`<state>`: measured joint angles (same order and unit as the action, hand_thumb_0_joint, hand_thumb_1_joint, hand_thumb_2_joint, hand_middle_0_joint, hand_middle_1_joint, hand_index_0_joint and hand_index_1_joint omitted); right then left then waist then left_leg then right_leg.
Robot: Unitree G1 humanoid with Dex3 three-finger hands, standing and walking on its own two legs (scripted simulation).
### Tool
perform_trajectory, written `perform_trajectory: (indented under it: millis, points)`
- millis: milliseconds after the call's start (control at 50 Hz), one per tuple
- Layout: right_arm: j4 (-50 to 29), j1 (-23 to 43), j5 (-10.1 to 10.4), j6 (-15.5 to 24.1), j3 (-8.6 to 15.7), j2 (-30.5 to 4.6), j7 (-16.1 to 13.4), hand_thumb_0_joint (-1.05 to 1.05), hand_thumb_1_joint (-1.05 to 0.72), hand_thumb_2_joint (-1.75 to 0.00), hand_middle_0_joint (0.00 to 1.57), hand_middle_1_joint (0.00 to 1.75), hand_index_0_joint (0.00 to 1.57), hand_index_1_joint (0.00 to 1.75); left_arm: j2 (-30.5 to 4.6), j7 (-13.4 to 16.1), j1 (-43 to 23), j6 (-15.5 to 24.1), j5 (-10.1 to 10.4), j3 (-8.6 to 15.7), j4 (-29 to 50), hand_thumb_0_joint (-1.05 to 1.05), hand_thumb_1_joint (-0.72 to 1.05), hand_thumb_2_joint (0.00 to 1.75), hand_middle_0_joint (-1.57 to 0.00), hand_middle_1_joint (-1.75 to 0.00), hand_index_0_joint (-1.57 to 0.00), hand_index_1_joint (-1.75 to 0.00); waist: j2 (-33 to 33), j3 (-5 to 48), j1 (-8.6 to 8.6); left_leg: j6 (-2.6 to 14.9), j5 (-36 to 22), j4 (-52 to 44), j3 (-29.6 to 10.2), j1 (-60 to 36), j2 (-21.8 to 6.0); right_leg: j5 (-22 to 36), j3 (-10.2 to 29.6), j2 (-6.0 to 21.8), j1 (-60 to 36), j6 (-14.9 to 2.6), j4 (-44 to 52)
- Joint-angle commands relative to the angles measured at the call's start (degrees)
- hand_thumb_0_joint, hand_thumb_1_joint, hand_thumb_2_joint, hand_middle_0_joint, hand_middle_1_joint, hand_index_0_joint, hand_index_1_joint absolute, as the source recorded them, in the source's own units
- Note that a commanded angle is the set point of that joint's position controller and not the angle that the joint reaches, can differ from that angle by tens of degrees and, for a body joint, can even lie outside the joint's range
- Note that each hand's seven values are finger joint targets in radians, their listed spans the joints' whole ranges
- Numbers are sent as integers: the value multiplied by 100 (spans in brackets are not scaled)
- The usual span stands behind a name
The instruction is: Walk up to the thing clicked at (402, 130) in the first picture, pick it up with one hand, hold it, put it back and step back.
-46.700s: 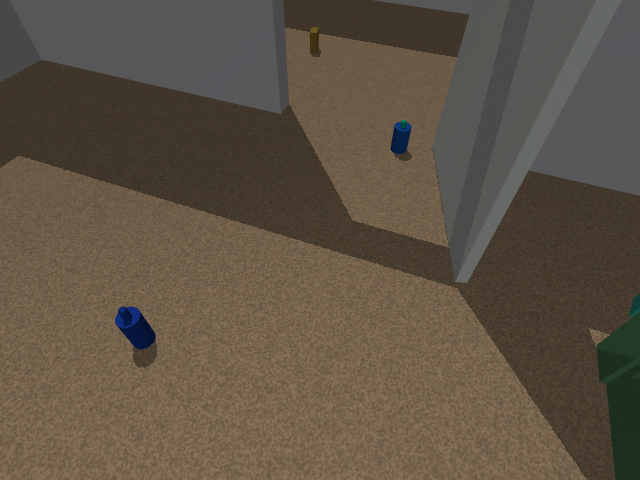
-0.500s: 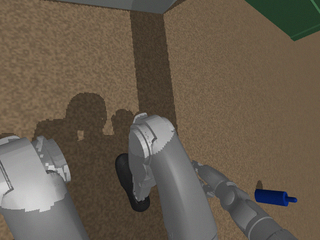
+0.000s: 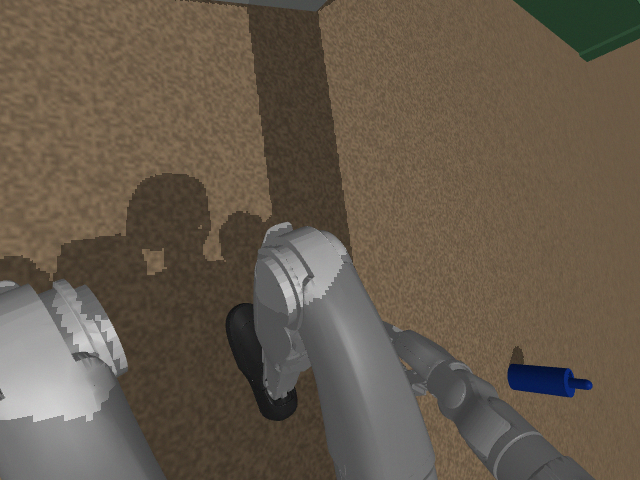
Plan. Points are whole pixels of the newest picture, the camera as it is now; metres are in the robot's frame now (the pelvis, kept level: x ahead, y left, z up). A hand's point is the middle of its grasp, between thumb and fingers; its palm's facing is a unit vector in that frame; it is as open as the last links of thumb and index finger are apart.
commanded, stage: rest palm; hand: left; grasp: from above
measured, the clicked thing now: out of the picture +0.49 +0.40 -0.20
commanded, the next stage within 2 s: close in 1.24 s
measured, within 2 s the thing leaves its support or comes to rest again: neither
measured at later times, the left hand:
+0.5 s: hand out of the picture +0.45 +0.38 -0.16, palm faces +0.59 -0.81 -0.01, open 17.1 cm
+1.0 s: hand out of the picture +0.45 +0.38 -0.16, palm faces +0.59 -0.81 -0.03, open 16.8 cm
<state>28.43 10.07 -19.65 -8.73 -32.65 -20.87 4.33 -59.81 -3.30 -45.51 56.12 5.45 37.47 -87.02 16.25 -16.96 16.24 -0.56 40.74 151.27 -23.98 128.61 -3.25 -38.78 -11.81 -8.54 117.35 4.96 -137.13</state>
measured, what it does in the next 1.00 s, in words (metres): stands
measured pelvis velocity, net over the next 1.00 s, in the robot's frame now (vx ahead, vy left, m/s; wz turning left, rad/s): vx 0.00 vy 0.00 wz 0.00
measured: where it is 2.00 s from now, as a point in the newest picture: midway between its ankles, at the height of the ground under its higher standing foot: (189, 425)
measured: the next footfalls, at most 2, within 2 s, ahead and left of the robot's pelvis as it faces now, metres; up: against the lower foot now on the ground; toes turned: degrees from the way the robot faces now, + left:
none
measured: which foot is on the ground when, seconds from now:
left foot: down 0.00-1.00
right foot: down 0.00-1.00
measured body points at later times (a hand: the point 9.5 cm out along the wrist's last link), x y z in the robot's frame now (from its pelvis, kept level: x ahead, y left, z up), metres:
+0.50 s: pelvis +0.00 +0.00 +0.00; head +0.24 +0.19 +0.33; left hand +0.42 +0.42 -0.15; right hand +0.17 -0.25 -0.03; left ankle +0.08 +0.13 -0.26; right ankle +0.14 -0.14 -0.26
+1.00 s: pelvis +0.00 +0.00 +0.01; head +0.24 +0.20 +0.33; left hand +0.42 +0.42 -0.16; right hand +0.18 -0.25 -0.02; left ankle +0.08 +0.13 -0.26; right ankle +0.13 -0.14 -0.26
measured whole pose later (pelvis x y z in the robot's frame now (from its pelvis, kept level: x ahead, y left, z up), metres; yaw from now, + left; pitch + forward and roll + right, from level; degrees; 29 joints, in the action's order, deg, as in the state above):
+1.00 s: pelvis +0.00 +0.00 +0.01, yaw +0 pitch +16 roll -19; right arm 29.2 11.7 -19.9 -10.4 -32.9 -20.4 3.5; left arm -62.6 0.0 -47.7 55.3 2.7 36.7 -90.0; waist 16.4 -16.4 17.6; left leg -0.8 40.7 149.3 -23.7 128.6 -3.6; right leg -38.5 -12.2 -7.5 117.2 4.8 -135.3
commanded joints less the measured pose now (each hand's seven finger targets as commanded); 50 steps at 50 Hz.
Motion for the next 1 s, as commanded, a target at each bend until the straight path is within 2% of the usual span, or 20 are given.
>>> perform_trajectory:
  millis: [0, 100, 240, 260, 280, 320, 340, 380, 420, 520, 600, 620, 660, 700, 740, 760, 800, 880, 940, 980]
  points:
    - [-18, -299, -26, -83, 701, -2056, -116, 0, -89, -90, 20, 30, 20, 30, -1357, 66, -1140, 389, 31, -8, 757, 0, -57, 19, -3, -10, -3, -11, -3447, 3331, 573, -31, -1070, -1778, 572, -2549, -454, 1335, -779, -60, -1441, -457, 952]
    - [-47, -258, -22, -113, 691, -2060, -133, 0, -88, -90, 20, 30, 20, 30, -1457, 142, -1168, 346, -38, -23, 703, 0, -52, 22, -1, -12, -2, -12, -3509, 3270, 553, -33, -946, -1833, 593, -2488, -465, 1216, -799, -62, -1375, -486, 968]
    - [-28, -260, -37, -146, 676, -2104, -146, 0, -88, -90, 20, 30, 20, 30, -1547, 239, -1253, 414, -68, 25, 730, 0, -50, 24, -2, -14, -3, -14, -3694, 3372, 626, -79, -1227, -1904, 518, -2806, -507, 1397, -860, -35, -1385, -477, 907]
    - [-23, -231, -43, -158, 658, -2065, -143, 0, -88, -90, 20, 30, 20, 30, -1604, 242, -1213, 407, -76, 12, 728, 0, -52, 23, -2, -13, -3, -13, -3674, 3416, 576, -55, -1168, -1840, 580, -2701, -491, 1380, -813, -45, -1472, -475, 958]
    - [-8, -257, -44, -164, 658, -2079, -150, 0, -88, -90, 20, 30, 20, 30, -1573, 255, -1257, 399, -68, 11, 709, 0, -48, 23, -2, -13, -3, -13, -3668, 3377, 623, -48, -1178, -1838, 579, -2667, -490, 1413, -817, -35, -1491, -467, 957]
    - [-12, -184, -41, -163, 665, -2065, -155, 0, -88, -90, 20, 30, 20, 30, -1608, 267, -1249, 396, -89, 4, 714, 0, -50, 24, -2, -13, -2, -13, -3682, 3303, 581, -52, -1088, -1881, 591, -2624, -488, 1324, -804, -31, -1405, -487, 973]
    - [-13, -218, -37, -175, 671, -2088, -156, 0, -88, -90, 20, 30, 20, 30, -1645, 271, -1263, 386, -97, 23, 684, 0, -50, 25, -3, -14, -3, -14, -3696, 3318, 613, -55, -1054, -1904, 592, -2666, -489, 1285, -827, -27, -1407, -491, 983]
    - [0, -174, -44, -176, 680, -2067, -171, 0, -88, -90, 20, 30, 20, 30, -1615, 254, -1217, 380, -111, 1, 697, 0, -49, 26, -1, -15, -2, -15, -3709, 3306, 590, -57, -1008, -1913, 604, -2693, -496, 1259, -811, -26, -1378, -491, 997]
    - [33, -229, -44, -181, 667, -2076, -176, 0, -88, -90, 20, 30, 20, 30, -1612, 261, -1278, 364, -91, -12, 682, 0, -49, 26, -1, -14, -2, -14, -3658, 3400, 644, -39, -1124, -1874, 611, -2680, -487, 1387, -803, -17, -1516, -474, 1027]
    - [46, -151, -34, -198, 696, -2063, -189, 0, -88, -90, 20, 30, 20, 30, -1593, 244, -1274, 310, -149, -82, 542, 0, -49, 27, -1, -15, -2, -15, -3610, 3266, 640, -38, -954, -1947, 599, -2627, -490, 1220, -817, -14, -1368, -496, 1043]
    - [51, -179, -24, -195, 698, -2052, -189, 0, -88, -90, 20, 30, 20, 30, -1624, 258, -1303, 318, -107, -37, 575, 0, -48, 27, -2, -16, -3, -16, -3517, 3393, 633, -5, -928, -1889, 637, -2559, -467, 1243, -797, -9, -1467, -478, 1096]
    - [78, -200, -33, -193, 706, -2061, -190, 0, -88, -90, 20, 30, 20, 30, -1574, 258, -1335, 326, -141, -86, 584, 0, -46, 26, -1, -15, -3, -15, -3602, 3342, 674, -27, -1031, -1943, 608, -2652, -477, 1304, -815, 4, -1424, -482, 1057]
    - [72, -193, -40, -198, 693, -2062, -183, 0, -88, -90, 20, 30, 20, 30, -1618, 287, -1316, 321, -182, -88, 562, 0, -45, 27, -2, -16, -3, -15, -3667, 3391, 665, -49, -1143, -1960, 580, -2752, -483, 1353, -843, 9, -1411, -490, 1029]
    - [62, -150, -27, -223, 695, -2043, -182, 0, -88, -90, 20, 30, 20, 30, -1657, 299, -1301, 329, -189, -82, 519, 0, -47, 29, -2, -17, -3, -17, -3636, 3323, 625, -39, -1003, -1967, 604, -2652, -474, 1237, -824, 3, -1373, -505, 1053]
    - [83, -187, -57, -217, 672, -2044, -185, 0, -88, -90, 20, 30, 20, 30, -1651, 316, -1287, 327, -194, -85, 542, 0, -43, 28, -1, -16, -3, -15, -3668, 3467, 646, -36, -1227, -1922, 606, -2804, -482, 1422, -817, 7, -1499, -481, 1067]
    - [77, -115, -50, -214, 684, -2033, -182, 0, -88, -90, 20, 30, 20, 30, -1649, 330, -1350, 336, -212, -112, 574, 0, -44, 27, 0, -15, -2, -14, -3739, 3333, 622, -38, -1123, -1948, 622, -2706, -474, 1324, -802, 20, -1384, -499, 1060]
    - [122, -185, -63, -225, 684, -2047, -184, 0, -88, -90, 20, 30, 20, 30, -1621, 328, -1327, 333, -216, -128, 589, 0, -43, 27, -2, -16, -4, -15, -3741, 3450, 677, -36, -1312, -1929, 594, -2873, -490, 1466, -810, 12, -1447, -483, 1068]
    - [101, -123, -64, -252, 671, -2058, -182, 0, -88, -90, 20, 30, 20, 30, -1745, 362, -1344, 338, -278, -113, 539, 0, -47, 28, -2, -16, -4, -16, -3791, 3306, 650, -62, -1185, -2020, 569, -2835, -499, 1317, -834, 30, -1343, -508, 1047]
    - [74, -77, -63, -252, 669, -2068, -181, 0, -88, -90, 20, 30, 20, 30, -1786, 372, -1347, 377, -229, -52, 557, 0, -49, 27, -1, -15, -3, -15, -3768, 3330, 629, -51, -1054, -1997, 590, -2767, -494, 1235, -821, 34, -1354, -504, 1055]
    - [95, -125, -77, -255, 656, -2072, -188, 0, -88, -90, 20, 30, 20, 30, -1783, 354, -1314, 390, -213, -39, 564, 0, -47, 28, -3, -17, -4, -16, -3772, 3443, 660, -54, -1186, -1985, 573, -2897, -503, 1335, -838, 30, -1433, -490, 1056]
